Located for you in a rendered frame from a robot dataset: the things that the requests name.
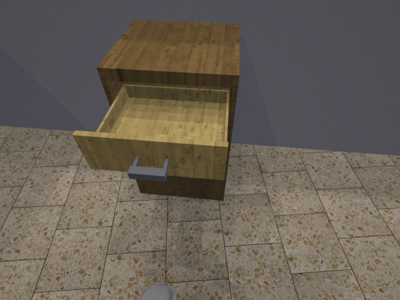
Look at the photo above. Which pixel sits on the drawer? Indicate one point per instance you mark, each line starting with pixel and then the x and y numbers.
pixel 187 126

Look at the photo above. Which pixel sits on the handle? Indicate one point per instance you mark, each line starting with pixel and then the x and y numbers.
pixel 148 173

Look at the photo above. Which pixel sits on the cabinet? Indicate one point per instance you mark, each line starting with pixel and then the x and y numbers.
pixel 201 55

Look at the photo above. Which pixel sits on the left robot thigh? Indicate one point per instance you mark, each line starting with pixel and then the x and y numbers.
pixel 160 292

